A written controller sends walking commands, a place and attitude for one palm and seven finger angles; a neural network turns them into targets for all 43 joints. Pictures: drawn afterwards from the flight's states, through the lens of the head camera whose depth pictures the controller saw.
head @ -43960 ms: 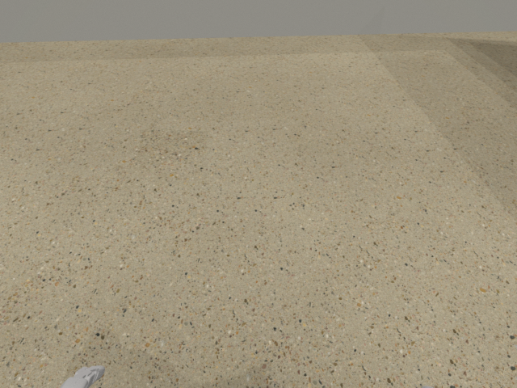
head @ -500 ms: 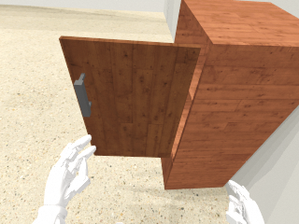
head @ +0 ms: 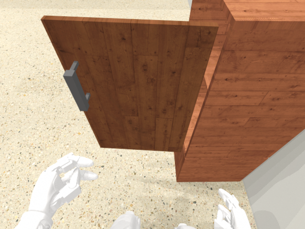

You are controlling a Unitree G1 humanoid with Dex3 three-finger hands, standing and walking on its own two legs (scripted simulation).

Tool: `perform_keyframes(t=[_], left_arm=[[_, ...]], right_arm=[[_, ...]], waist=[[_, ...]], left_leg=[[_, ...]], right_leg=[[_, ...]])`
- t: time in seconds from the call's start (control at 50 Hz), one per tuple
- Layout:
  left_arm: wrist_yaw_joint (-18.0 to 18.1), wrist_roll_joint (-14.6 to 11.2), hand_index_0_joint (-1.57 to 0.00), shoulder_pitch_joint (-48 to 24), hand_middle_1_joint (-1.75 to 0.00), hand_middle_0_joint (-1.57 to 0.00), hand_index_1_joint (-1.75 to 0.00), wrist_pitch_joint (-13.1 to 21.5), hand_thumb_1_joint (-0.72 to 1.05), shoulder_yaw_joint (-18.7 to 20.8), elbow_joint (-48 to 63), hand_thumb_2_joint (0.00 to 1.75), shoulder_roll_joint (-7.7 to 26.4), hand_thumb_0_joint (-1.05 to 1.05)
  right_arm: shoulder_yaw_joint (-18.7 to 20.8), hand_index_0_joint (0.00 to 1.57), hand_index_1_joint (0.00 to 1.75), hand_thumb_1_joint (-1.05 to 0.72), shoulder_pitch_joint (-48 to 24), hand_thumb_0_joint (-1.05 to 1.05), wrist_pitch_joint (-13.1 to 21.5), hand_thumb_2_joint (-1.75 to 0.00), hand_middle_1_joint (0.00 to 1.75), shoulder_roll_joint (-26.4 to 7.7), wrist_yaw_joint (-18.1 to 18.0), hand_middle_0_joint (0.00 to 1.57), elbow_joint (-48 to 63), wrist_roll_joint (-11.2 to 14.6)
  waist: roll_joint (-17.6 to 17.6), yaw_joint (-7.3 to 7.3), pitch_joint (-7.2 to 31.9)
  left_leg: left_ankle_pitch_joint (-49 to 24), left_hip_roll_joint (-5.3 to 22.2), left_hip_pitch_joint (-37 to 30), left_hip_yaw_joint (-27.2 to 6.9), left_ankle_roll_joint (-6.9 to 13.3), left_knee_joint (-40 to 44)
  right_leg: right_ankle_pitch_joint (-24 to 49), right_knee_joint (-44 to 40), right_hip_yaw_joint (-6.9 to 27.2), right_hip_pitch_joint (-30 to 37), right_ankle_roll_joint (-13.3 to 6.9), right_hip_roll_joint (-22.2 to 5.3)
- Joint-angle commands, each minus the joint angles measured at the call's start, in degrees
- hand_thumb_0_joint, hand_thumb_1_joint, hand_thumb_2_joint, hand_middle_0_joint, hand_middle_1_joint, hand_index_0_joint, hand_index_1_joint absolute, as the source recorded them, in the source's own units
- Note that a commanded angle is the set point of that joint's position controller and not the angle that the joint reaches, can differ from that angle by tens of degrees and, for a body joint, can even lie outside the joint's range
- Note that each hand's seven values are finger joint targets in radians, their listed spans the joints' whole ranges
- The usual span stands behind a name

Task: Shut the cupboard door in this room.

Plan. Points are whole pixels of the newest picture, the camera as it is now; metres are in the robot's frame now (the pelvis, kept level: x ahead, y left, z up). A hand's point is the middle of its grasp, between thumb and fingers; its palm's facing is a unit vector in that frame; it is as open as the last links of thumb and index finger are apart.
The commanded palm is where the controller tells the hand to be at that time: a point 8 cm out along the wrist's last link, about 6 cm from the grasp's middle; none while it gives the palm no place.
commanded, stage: raise the hand and make a fist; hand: left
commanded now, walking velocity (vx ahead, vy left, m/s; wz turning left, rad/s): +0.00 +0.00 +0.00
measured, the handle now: (80, 87) +0.45 +0.23 +0.11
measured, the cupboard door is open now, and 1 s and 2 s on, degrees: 86 86 86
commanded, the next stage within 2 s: bring the fist close to the handle in 1.10 s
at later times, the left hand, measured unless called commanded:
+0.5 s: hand (56, 173) +0.22 +0.21 +0.10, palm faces +0.06 -1.00 -0.03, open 3.1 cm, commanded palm +0.19 +0.26 +0.10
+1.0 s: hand (60, 171) +0.22 +0.21 +0.10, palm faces +0.01 -1.00 -0.04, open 3.1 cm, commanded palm +0.20 +0.26 +0.11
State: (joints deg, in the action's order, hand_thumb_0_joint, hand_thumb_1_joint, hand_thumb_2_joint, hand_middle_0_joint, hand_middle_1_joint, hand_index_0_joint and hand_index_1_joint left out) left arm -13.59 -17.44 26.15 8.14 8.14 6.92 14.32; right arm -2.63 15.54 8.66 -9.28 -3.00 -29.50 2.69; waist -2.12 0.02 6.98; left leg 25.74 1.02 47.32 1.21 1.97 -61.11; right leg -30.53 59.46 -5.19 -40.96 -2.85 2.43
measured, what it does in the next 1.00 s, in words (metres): stands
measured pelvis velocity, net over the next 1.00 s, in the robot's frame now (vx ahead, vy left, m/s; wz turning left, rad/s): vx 0.00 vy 0.02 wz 0.01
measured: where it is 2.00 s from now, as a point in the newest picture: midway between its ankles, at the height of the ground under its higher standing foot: outside the picture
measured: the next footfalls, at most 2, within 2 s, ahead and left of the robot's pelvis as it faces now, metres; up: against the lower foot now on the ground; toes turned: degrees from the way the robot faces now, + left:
none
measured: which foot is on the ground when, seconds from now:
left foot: down 0.00-1.00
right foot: down 0.00-1.00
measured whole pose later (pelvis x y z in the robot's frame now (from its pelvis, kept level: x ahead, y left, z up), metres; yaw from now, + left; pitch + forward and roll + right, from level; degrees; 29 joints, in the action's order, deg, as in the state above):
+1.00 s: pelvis +0.00 +0.02 +0.03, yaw +1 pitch +7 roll -2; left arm -11.7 -16.3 22.2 12.8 7.9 6.8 15.9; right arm -2.4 16.7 11.9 -14.5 -2.8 -29.9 2.4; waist -1.5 0.1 4.7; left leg 21.8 -0.4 35.9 1.5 3.3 -51.0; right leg -26.1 48.6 -4.6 -29.2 -1.6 1.6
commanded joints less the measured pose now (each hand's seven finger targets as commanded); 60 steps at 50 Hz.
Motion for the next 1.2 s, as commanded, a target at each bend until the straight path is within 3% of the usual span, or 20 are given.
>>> perform_keyframes(t=[0.0,0.06,0.12,0.16,0.22,0.26,0.34,0.4,0.44,0.52,0.56,0.62,0.68,0.74,0.82,0.92,1.0,1.08,1.14,1.18], left_arm=[[4.33,-1.40,-0.95,4.03,-1.12,-0.95,-1.12,14.71,0.90,7.30,18.29,0.90,4.96,0.00],[0.86,0.04,-1.01,1.87,-1.18,-1.01,-1.18,20.70,0.90,0.00,14.25,0.90,1.84,0.00],[-3.70,-0.30,-1.06,2.43,-1.24,-1.06,-1.24,19.32,0.90,-1.95,9.42,0.90,2.10,0.00],[-4.83,-0.68,-1.10,2.33,-1.28,-1.10,-1.28,17.05,0.90,1.45,11.13,0.90,6.20,0.00],[-1.93,-0.90,-1.15,1.23,-1.34,-1.15,-1.34,14.85,0.90,9.55,17.83,0.90,13.12,0.00],[0.94,-1.67,-1.19,1.30,-1.38,-1.19,-1.38,14.77,0.90,9.51,21.13,0.90,10.50,0.00],[3.79,-1.78,-1.26,0.38,-1.46,-1.26,-1.46,14.30,0.90,5.50,17.51,0.90,5.01,0.00],[1.27,-0.42,-1.30,-1.45,-1.50,-1.30,-1.50,11.16,0.90,0.33,10.56,0.90,2.68,0.00],[-0.96,0.58,-1.30,-2.86,-1.50,-1.30,-1.50,8.55,0.90,-1.56,8.11,0.90,3.12,0.00],[-1.31,0.44,-1.30,-9.02,-1.50,-1.30,-1.50,7.24,0.90,4.85,12.97,0.90,10.81,0.00],[0.19,-0.43,-1.30,-11.79,-1.50,-1.30,-1.50,9.12,0.90,7.48,18.32,0.90,11.88,0.00],[3.03,-0.95,-1.30,-12.42,-1.50,-1.30,-1.50,11.83,0.90,9.67,19.52,0.90,12.55,0.00],[2.84,-0.97,-1.30,-11.48,-1.50,-1.30,-1.50,11.50,0.90,5.46,14.25,0.90,7.58,0.00],[-0.42,-0.44,-1.30,-7.02,-1.50,-1.30,-1.50,6.92,0.90,0.52,5.67,0.90,3.83,0.00],[-2.18,-0.23,-1.30,-8.34,-1.50,-1.30,-1.50,3.46,0.90,3.32,7.31,0.90,8.33,0.00],[2.97,-0.80,-1.30,-14.31,-1.50,-1.30,-1.50,10.80,0.90,10.28,17.81,0.90,13.33,0.00],[3.89,-0.24,-1.30,-12.03,-1.50,-1.30,-1.50,14.59,0.90,5.45,14.30,0.90,7.37,0.00],[-0.46,0.29,-1.30,-6.83,-1.50,-1.30,-1.50,9.22,0.90,0.74,6.76,0.90,4.67,0.00],[-2.32,-0.21,-1.30,-7.71,-1.50,-1.30,-1.50,5.77,0.90,2.13,7.54,0.90,6.97,0.00],[-1.52,-0.84,-1.30,-11.05,-1.50,-1.30,-1.50,6.54,0.90,5.30,11.56,0.90,9.39,0.00]], right_arm=[[4.83,0.20,0.30,-0.90,-4.41,0.00,5.33,-0.90,0.30,-8.08,0.21,0.20,8.58,-0.93],[5.24,0.20,0.30,-0.90,-3.09,0.00,6.92,-0.90,0.30,-10.02,0.75,0.20,6.77,-1.27],[5.72,0.20,0.30,-0.90,-2.96,0.00,7.59,-0.90,0.30,-11.80,0.34,0.20,7.46,-0.38],[6.18,0.20,0.30,-0.90,-2.58,0.00,7.55,-0.90,0.30,-12.44,-0.25,0.20,8.70,0.18],[6.16,0.20,0.30,-0.90,-3.25,0.00,6.58,-0.90,0.30,-12.01,-0.93,0.20,9.61,0.02],[5.50,0.20,0.30,-0.90,-3.27,0.00,5.84,-0.90,0.30,-10.53,-0.94,0.20,10.36,0.09],[4.62,0.20,0.30,-0.90,-3.06,0.00,4.76,-0.90,0.30,-10.26,-0.24,0.20,9.74,-0.03],[4.19,0.20,0.30,-0.90,-2.68,0.00,4.21,-0.90,0.30,-11.88,0.13,0.20,9.69,0.25],[3.96,0.20,0.30,-0.90,-2.73,0.00,4.18,-0.90,0.30,-12.53,-0.07,0.20,10.34,0.47],[3.43,0.20,0.30,-0.90,-3.11,0.00,4.54,-0.90,0.30,-12.86,-0.74,0.20,11.06,0.23],[2.92,0.20,0.30,-0.90,-3.76,0.00,4.96,-0.90,0.30,-11.77,-0.74,0.20,11.35,-0.01],[2.29,0.20,0.30,-0.90,-4.11,0.00,5.55,-0.90,0.30,-11.27,-0.49,0.20,10.03,-0.37],[2.21,0.20,0.30,-0.90,-4.05,0.00,5.90,-0.90,0.30,-11.46,0.07,0.20,8.80,-0.07],[2.72,0.20,0.30,-0.90,-3.63,0.00,5.78,-0.90,0.30,-12.57,0.24,0.20,8.78,0.74],[3.13,0.20,0.30,-0.90,-3.87,0.00,5.99,-0.90,0.30,-13.33,-0.21,0.20,9.71,0.78],[2.77,0.20,0.30,-0.90,-4.34,0.00,6.94,-0.90,0.30,-12.28,-0.45,0.20,9.08,-0.51],[2.76,0.20,0.30,-0.90,-4.24,0.00,7.44,-0.90,0.30,-11.91,0.53,0.20,7.45,-0.46],[3.52,0.20,0.30,-0.90,-3.19,0.00,6.78,-0.90,0.30,-13.00,0.67,0.20,7.76,0.42],[3.67,0.20,0.30,-0.90,-3.48,0.00,6.35,-0.90,0.30,-13.19,0.12,0.20,8.77,0.75],[3.55,0.20,0.30,-0.90,-4.14,0.00,6.26,-0.90,0.30,-12.88,-0.34,0.20,9.19,0.42]], waist=[[-0.43,-3.13,13.39],[0.34,1.16,9.44],[2.84,2.04,6.67],[2.95,0.60,10.91],[-1.41,-2.51,17.31],[-3.52,-3.18,17.34],[-2.44,-1.11,9.85],[-0.13,1.17,2.72],[1.90,1.63,1.29],[0.04,0.09,6.76],[-3.44,-1.06,11.02],[-5.34,-1.62,10.15],[-5.44,-0.17,5.87],[0.60,0.56,1.18],[1.85,-0.70,3.71],[-2.50,-1.97,8.29],[-5.19,-0.32,5.92],[-0.78,0.54,4.13],[2.00,0.17,4.69],[1.90,-0.38,6.51]], left_leg=[[-21.91,-0.82,-11.98,-4.56,-0.81,7.06],[-19.08,-0.53,-10.56,-5.12,-0.50,4.66],[-12.48,-0.59,-8.17,-5.53,-0.01,5.12],[-11.28,-0.87,-9.29,-5.01,0.19,6.76],[-15.46,-1.01,-14.35,-4.62,0.13,8.98],[-18.69,-0.85,-17.69,-4.60,-0.27,10.85],[-18.29,-0.23,-18.04,-5.16,-0.74,12.19],[-11.09,0.14,-15.13,-5.89,-0.63,13.88],[-8.84,0.00,-14.42,-5.98,-0.04,14.61],[-9.55,-0.22,-17.77,-6.17,0.12,15.94],[-11.71,-0.31,-21.24,-6.20,-0.24,16.82],[-12.03,0.08,-22.77,-7.03,-0.78,17.89],[-9.21,0.32,-22.10,-7.32,-1.06,19.03],[-5.79,0.23,-18.57,-7.20,-0.55,19.96],[-7.87,-0.44,-18.91,-6.32,-0.13,20.10],[-10.78,-0.37,-22.51,-6.30,-0.61,19.95],[-9.84,-0.07,-22.81,-6.62,-0.96,19.28],[-8.75,-0.51,-19.75,-5.36,-0.23,18.62],[-9.98,-0.99,-18.86,-4.49,0.31,17.96],[-11.29,-0.99,-20.21,-4.47,0.23,18.07]], right_leg=[[31.82,-6.01,4.27,7.60,2.47,-1.58],[26.18,-5.12,4.19,0.09,2.76,-1.54],[16.92,-8.40,6.06,-1.35,2.95,-1.62],[13.58,-10.27,6.44,1.95,2.35,-1.86],[17.52,-9.47,5.26,6.98,1.57,-1.18],[20.42,-9.01,3.45,8.28,1.02,-0.76],[20.06,-10.17,1.77,5.69,1.03,0.08],[14.77,-12.76,1.63,3.05,1.32,0.03],[13.09,-14.63,2.27,3.60,1.58,-0.34],[13.06,-15.62,3.01,7.70,1.16,-0.44],[14.40,-15.21,2.65,9.83,0.67,-0.51],[14.35,-14.87,1.98,9.41,0.19,0.17],[12.81,-15.91,1.44,7.52,0.52,0.03],[10.78,-18.25,1.76,7.56,1.07,-0.40],[12.03,-19.32,2.85,10.89,1.19,-0.96],[13.27,-17.12,2.53,11.55,0.44,-0.37],[12.93,-16.11,1.93,7.82,0.46,-0.37],[13.33,-18.30,2.90,8.83,1.36,-0.93],[14.23,-19.90,4.50,11.28,1.86,-1.57],[15.10,-19.43,4.24,12.04,1.72,-1.44]])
